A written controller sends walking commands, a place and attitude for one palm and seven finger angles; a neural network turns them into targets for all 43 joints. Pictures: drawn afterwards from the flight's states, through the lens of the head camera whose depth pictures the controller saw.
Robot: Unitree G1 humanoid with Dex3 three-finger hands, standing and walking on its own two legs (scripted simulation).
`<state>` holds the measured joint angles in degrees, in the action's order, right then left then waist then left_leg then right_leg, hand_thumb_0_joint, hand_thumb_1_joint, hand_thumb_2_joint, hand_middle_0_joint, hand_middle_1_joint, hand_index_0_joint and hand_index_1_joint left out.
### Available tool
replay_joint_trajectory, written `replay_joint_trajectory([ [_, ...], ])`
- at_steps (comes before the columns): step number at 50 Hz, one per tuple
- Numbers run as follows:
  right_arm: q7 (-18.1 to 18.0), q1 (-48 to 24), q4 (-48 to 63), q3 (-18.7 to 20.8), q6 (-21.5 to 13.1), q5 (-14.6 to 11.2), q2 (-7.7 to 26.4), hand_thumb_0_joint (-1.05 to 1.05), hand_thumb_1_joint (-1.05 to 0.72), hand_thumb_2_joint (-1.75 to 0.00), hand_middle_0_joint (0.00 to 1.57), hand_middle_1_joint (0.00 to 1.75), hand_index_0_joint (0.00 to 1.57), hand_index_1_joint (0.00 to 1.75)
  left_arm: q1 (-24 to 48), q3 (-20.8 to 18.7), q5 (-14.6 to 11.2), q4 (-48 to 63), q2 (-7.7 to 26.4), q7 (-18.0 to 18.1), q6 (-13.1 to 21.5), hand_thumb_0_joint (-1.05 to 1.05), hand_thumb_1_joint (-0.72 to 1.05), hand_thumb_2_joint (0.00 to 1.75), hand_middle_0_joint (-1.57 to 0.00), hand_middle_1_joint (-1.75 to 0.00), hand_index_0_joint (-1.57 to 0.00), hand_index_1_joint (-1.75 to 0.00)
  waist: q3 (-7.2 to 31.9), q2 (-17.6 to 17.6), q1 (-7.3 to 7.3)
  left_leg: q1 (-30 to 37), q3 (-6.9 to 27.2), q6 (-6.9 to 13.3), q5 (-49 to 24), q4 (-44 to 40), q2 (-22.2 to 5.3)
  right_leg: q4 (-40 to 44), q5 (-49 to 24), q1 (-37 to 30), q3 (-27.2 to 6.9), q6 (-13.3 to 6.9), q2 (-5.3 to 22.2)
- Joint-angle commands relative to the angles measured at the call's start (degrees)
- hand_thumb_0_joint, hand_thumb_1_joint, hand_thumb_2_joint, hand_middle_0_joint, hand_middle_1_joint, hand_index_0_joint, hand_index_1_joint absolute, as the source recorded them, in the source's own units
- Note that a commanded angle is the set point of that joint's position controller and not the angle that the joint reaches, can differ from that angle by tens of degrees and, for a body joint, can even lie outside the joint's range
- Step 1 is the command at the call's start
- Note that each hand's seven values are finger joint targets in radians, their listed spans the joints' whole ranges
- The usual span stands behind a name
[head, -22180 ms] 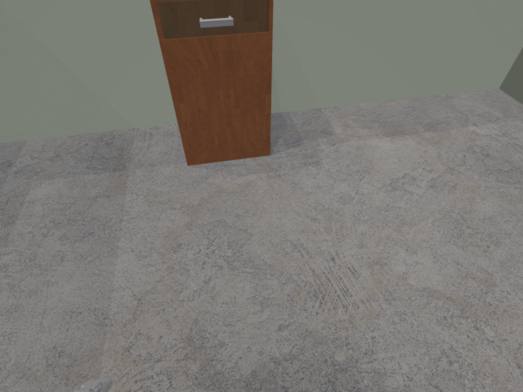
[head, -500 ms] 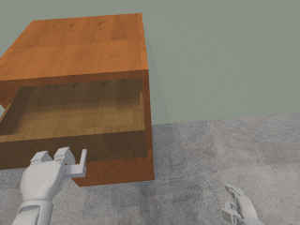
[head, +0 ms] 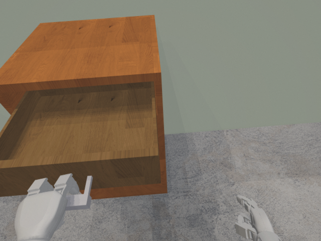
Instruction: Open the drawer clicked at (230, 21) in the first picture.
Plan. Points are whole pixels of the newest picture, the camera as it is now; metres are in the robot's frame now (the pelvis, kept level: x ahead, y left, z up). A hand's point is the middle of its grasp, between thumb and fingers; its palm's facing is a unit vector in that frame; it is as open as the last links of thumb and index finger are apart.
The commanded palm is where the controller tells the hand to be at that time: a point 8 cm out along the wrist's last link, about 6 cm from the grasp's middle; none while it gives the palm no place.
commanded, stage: pull the drawer open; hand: left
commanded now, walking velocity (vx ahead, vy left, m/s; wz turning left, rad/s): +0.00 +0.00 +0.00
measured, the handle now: (60, 193) +0.20 +0.26 +0.05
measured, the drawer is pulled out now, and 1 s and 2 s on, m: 0.26 0.30 0.30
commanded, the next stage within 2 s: open the thumb to release the handle in 0.66 s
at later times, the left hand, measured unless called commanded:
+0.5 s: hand (51, 239) +0.12 +0.25 +0.03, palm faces -0.01 -0.10 -0.99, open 5.7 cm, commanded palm +0.07 +0.24 +0.08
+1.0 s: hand (48, 236) +0.12 +0.25 +0.03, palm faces +0.01 -0.06 -1.00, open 6.7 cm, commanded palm +0.09 +0.26 +0.08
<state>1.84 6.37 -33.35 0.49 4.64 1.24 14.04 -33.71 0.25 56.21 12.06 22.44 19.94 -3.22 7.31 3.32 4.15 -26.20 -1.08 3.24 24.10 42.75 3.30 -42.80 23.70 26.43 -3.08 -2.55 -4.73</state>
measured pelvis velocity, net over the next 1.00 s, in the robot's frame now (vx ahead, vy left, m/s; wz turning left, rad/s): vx -0.01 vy -0.01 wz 0.02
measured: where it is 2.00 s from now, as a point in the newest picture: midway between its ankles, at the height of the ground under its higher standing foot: outside the picture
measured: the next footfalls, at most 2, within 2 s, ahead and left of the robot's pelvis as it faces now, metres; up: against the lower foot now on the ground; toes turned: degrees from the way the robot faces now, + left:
none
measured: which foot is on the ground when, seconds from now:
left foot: down 0.00-1.00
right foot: down 0.00-1.00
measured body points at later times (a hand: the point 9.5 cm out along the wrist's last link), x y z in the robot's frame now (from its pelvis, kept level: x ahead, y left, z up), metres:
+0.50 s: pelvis -0.01 +0.00 -0.01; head +0.00 -0.03 +0.44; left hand +0.11 +0.25 +0.08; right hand +0.21 -0.22 -0.09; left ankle -0.03 +0.08 -0.71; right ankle -0.03 -0.10 -0.71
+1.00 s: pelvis -0.01 -0.01 -0.01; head +0.00 -0.04 +0.44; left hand +0.11 +0.25 +0.08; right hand +0.21 -0.21 -0.10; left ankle -0.03 +0.08 -0.71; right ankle -0.03 -0.10 -0.71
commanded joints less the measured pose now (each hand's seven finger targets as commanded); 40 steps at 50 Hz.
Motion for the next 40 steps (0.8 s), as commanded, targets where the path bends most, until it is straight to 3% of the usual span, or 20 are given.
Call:
replay_joint_trajectory([
  [1,0.0,-8.2,10.5,2.1,-2.7,0.0,5.7,0.00,-0.90,-0.90,0.20,0.30,0.20,0.30,-5.7,-5.3,-0.1,15.6,6.6,3.9,0.9,0.00,0.90,0.90,-0.40,-1.35,-0.40,-1.35,8.6,1.5,2.32,9.0,4.7,-3.0,-31.9,-2.8,-3.7,3.3,-20.4,-0.6,0.4,-0.6,2.0],
  [5,0.0,-7.9,11.0,2.1,-2.7,0.1,5.5,0.00,-0.90,-0.90,0.20,0.30,0.20,0.30,-7.8,-4.5,-0.2,15.9,5.8,4.3,0.8,0.00,0.90,0.90,-0.40,-1.35,-0.40,-1.35,7.8,-1.0,2.13,7.7,4.4,-2.3,-27.9,-2.3,-3.4,3.1,-19.2,0.2,0.4,-0.4,2.1],
  [6,-0.2,-8.1,11.2,1.9,-2.6,0.0,5.7,0.00,-0.90,-0.90,0.20,0.30,0.20,0.30,-7.2,-5.7,-0.4,16.1,6.8,4.5,0.9,0.00,0.90,0.90,-0.40,-1.35,-0.40,-1.35,7.5,-1.2,2.01,7.3,4.7,-2.4,-27.4,-2.4,-3.4,3.4,-18.7,0.2,-0.1,-0.6,2.0],
  [10,-0.1,-7.9,11.5,1.9,-2.7,0.1,5.4,0.00,-0.90,-0.90,0.20,0.30,0.20,0.30,-8.4,-4.1,0.1,16.4,5.4,4.6,0.8,0.00,0.90,0.90,-0.40,-1.35,-0.40,-1.35,6.4,-0.7,2.14,6.9,4.8,-2.3,-25.3,-2.1,-3.3,3.0,-16.4,1.7,0.1,-0.6,2.1],
  [16,-0.2,-8.0,12.4,1.3,-2.9,-0.2,5.8,0.00,-0.90,-0.90,0.20,0.30,0.20,0.30,-13.8,-6.3,-1.3,17.1,7.3,4.7,0.7,0.00,0.90,0.90,-0.40,-1.35,-0.40,-1.35,6.8,-1.3,2.89,5.6,4.2,-2.2,-24.3,-1.9,-3.0,3.5,-18.5,-0.3,-1.3,-0.6,2.4],
  [18,-0.2,-8.3,12.0,1.1,-2.7,-0.2,5.6,0.00,-0.90,-0.90,0.20,0.30,0.20,0.30,-14.0,-6.7,-1.1,16.5,7.6,4.7,0.7,0.00,0.90,0.90,-0.40,-1.35,-0.40,-1.35,4.6,-2.4,2.75,4.4,4.0,-1.9,-22.2,-2.0,-2.8,3.6,-18.3,0.2,-1.5,-0.6,2.3],
  [21,0.1,-8.5,12.8,1.0,-2.8,-0.2,5.9,0.00,-0.90,-0.90,0.20,0.30,0.20,0.30,-15.7,-6.4,-0.9,18.3,7.4,5.2,0.7,0.00,0.90,0.90,-0.40,-1.35,-0.40,-1.35,5.5,0.3,3.10,5.1,4.1,-2.1,-24.5,-1.7,-3.3,3.4,-18.1,0.6,-1.7,-0.7,2.5],
  [23,0.4,-8.1,12.9,1.1,-2.9,-0.3,5.6,0.00,-0.90,-0.90,0.20,0.30,0.20,0.30,-18.6,-6.0,-1.1,18.5,6.7,5.4,0.8,0.00,0.90,0.90,-0.40,-1.35,-0.40,-1.35,5.6,0.5,3.45,5.3,4.1,-2.2,-25.5,-1.5,-3.6,2.9,-17.8,0.8,-1.0,-0.6,2.5],
  [27,0.5,-8.2,13.0,1.2,-2.5,0.1,6.0,0.00,-0.90,-0.90,0.20,0.30,0.20,0.30,-16.7,-7.2,-0.8,19.1,8.0,6.1,0.9,0.00,0.90,0.90,-0.40,-1.35,-0.40,-1.35,4.4,-2.0,2.45,4.3,4.2,-2.0,-21.6,-1.0,-3.2,3.2,-15.8,2.8,-2.0,-0.6,2.4],
  [32,0.5,-8.0,13.3,1.2,-2.4,0.0,6.0,0.00,-0.90,-0.90,0.20,0.30,0.20,0.30,-18.5,-8.1,-0.5,18.8,8.2,6.9,1.2,0.00,0.90,0.90,-0.40,-1.35,-0.40,-1.35,5.8,0.8,3.16,4.6,4.0,-2.2,-22.4,-0.6,-3.1,2.4,-15.9,2.8,-2.0,-0.9,2.4],
  [34,0.6,-7.9,13.0,1.3,-2.3,0.0,5.8,0.00,-0.90,-0.90,0.20,0.30,0.20,0.30,-18.2,-8.1,-0.5,17.7,8.2,7.0,1.0,0.00,0.90,0.90,-0.40,-1.35,-0.40,-1.35,4.8,-0.4,2.78,4.0,4.1,-2.1,-21.6,-0.4,-3.0,2.3,-15.4,3.3,-1.5,-0.8,2.2],
  [37,0.7,-7.8,13.2,1.4,-2.4,0.1,6.0,0.00,-0.90,-0.90,0.20,0.30,0.20,0.30,-17.3,-7.5,-0.6,19.3,7.9,7.1,0.8,0.00,0.90,0.90,-0.40,-1.35,-0.40,-1.35,6.4,0.4,2.71,4.7,4.1,-2.2,-22.6,-0.1,-3.0,2.1,-16.3,3.3,-2.1,-0.8,2.3],
  [38,-0.9,-7.6,10.2,1.5,-1.1,0.1,6.4,0.00,-0.90,-0.90,0.20,0.30,0.20,0.30,-2.5,-16.8,0.9,14.5,16.9,8.0,1.2,0.00,0.90,0.90,-0.40,-1.35,-0.40,-1.35,2.7,-2.7,0.40,2.1,4.6,-2.2,-16.4,-0.7,-2.1,2.7,-14.8,5.0,-2.2,-1.0,1.6],
  [39,-1.9,-8.7,10.7,1.5,-1.1,0.7,5.9,0.00,-0.90,-0.90,0.20,0.30,0.20,0.30,-2.8,-15.9,1.3,12.9,14.2,8.3,1.4,0.00,0.83,0.87,-0.40,-1.34,-0.40,-1.34,4.0,-2.3,2.23,2.2,3.9,-1.6,-13.7,-1.1,-1.3,3.3,-14.3,2.7,-2.1,-0.9,1.8],
  [40,-2.1,-8.5,10.5,1.2,-1.4,0.6,5.3,0.00,-0.90,-0.90,0.20,0.30,0.20,0.30,-3.1,-15.5,1.6,10.2,13.7,8.4,1.8,0.00,0.76,0.84,-0.39,-1.34,-0.39,-1.34,1.8,-2.9,1.56,1.8,4.1,-1.6,-12.9,-1.2,-1.0,3.7,-13.9,3.6,-2.4,-1.1,1.8],
])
